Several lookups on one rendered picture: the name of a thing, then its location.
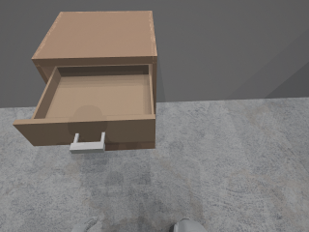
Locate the robot left hand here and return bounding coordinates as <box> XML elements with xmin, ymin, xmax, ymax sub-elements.
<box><xmin>71</xmin><ymin>217</ymin><xmax>98</xmax><ymax>232</ymax></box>

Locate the drawer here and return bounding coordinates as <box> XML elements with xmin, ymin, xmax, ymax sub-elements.
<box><xmin>13</xmin><ymin>64</ymin><xmax>155</xmax><ymax>147</ymax></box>

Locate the handle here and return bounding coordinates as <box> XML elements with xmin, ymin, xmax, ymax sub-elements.
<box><xmin>70</xmin><ymin>132</ymin><xmax>105</xmax><ymax>154</ymax></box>

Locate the right robot thigh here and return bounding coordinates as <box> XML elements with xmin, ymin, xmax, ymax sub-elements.
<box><xmin>173</xmin><ymin>219</ymin><xmax>207</xmax><ymax>232</ymax></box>

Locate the cabinet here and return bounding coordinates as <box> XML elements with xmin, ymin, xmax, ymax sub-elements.
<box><xmin>32</xmin><ymin>11</ymin><xmax>157</xmax><ymax>151</ymax></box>

